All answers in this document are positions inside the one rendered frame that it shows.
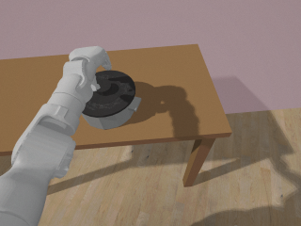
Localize lid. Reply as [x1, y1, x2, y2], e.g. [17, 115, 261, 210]
[82, 70, 135, 118]

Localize left robot forearm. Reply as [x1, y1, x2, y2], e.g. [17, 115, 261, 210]
[11, 55, 97, 166]

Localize pot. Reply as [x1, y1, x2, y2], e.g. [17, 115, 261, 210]
[82, 97, 142, 130]

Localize left robot hand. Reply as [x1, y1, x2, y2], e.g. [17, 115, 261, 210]
[69, 46, 112, 92]

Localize knob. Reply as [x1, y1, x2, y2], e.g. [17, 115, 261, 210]
[96, 80, 112, 95]

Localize left robot upper arm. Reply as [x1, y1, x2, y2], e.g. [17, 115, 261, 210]
[0, 124, 76, 226]

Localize table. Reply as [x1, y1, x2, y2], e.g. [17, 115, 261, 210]
[0, 43, 232, 187]

